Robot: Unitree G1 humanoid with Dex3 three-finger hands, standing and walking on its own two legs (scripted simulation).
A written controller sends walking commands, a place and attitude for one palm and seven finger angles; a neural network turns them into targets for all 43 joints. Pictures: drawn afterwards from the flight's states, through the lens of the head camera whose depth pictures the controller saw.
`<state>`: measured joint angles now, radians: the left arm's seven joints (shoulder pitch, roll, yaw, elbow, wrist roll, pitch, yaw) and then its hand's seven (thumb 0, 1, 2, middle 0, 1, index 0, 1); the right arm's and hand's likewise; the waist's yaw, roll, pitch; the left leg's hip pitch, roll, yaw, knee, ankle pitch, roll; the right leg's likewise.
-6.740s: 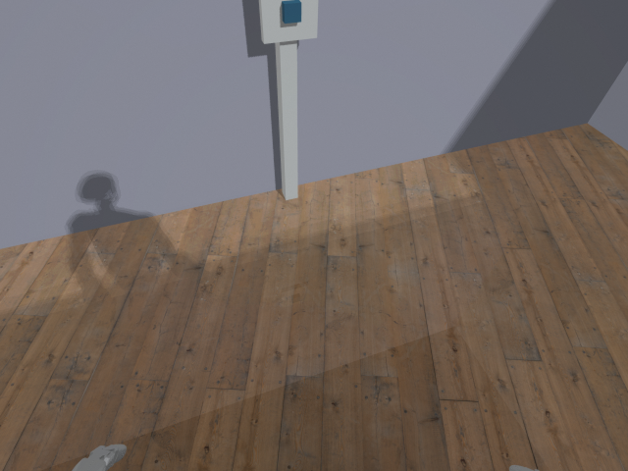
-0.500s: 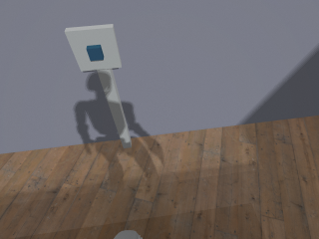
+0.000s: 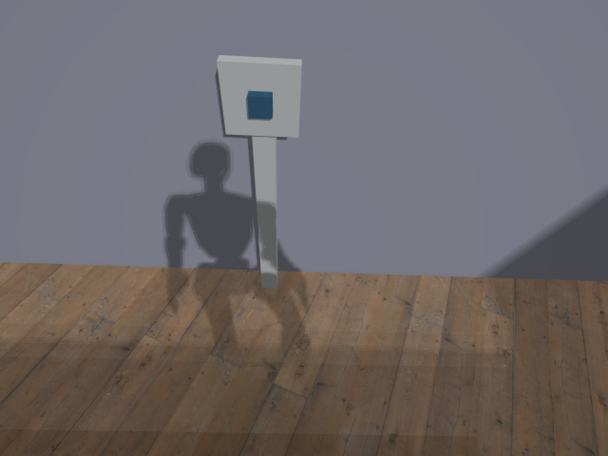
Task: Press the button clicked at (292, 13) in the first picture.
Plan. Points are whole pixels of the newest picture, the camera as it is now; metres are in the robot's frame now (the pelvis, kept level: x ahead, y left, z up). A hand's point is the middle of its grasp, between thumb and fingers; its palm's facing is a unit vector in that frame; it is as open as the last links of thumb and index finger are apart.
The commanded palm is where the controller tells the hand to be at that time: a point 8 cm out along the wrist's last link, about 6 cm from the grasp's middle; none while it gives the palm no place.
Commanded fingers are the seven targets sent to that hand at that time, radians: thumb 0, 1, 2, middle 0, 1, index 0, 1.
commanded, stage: take the last steps up to it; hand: left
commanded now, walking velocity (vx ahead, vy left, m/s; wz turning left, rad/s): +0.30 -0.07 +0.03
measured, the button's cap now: (260, 104) +0.81 +0.15 +0.04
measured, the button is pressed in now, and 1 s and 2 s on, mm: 0 0 0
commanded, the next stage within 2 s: come to a stop and stand still in 1.04 s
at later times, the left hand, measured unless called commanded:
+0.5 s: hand out of the picture -0.03 +0.10 -0.16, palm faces +0.16 -0.97 -0.17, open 7.4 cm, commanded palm none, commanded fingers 0.00 0.90 0.90 -0.20 -0.30 -0.20 -0.30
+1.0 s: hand (195, 366) +0.29 +0.20 -0.17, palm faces +0.11 -0.98 -0.18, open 7.4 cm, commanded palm none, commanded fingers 0.00 0.90 0.90 -0.20 -0.30 -0.20 -0.30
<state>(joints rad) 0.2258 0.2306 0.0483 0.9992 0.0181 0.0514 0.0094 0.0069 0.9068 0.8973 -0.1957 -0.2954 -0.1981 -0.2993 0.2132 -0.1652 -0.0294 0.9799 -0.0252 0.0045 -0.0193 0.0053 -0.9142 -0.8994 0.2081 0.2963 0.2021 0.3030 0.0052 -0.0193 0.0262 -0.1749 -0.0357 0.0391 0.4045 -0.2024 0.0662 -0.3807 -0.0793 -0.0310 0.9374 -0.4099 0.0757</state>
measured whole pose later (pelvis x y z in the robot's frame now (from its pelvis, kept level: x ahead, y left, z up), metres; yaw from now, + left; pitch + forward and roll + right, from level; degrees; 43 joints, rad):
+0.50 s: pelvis +0.07 -0.05 +0.00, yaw +3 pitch -1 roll +0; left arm 0.48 0.09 0.01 1.15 0.02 -0.06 0.02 0.01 0.91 0.90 -0.20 -0.30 -0.20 -0.30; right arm 0.31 -0.19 -0.08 1.09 -0.03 0.03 0.01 0.01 -0.91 -0.90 0.20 0.30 0.19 0.30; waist 0.01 0.04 0.01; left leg -0.58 0.11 0.03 0.99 -0.17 -0.03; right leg 0.01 0.01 -0.14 0.26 -0.26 -0.04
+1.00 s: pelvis +0.24 +0.01 +0.00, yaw +2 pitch -1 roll +1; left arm 0.22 0.19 0.07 1.03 0.03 -0.01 -0.01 0.00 0.91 0.90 -0.19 -0.29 -0.20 -0.30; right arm 0.27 -0.15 -0.05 1.05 -0.03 -0.06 -0.03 -0.02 -0.94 -0.90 0.20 0.30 0.20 0.30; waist 0.01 -0.04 0.01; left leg -0.11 0.00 0.18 0.37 -0.24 0.04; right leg -0.55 -0.13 -0.05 0.98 -0.21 0.02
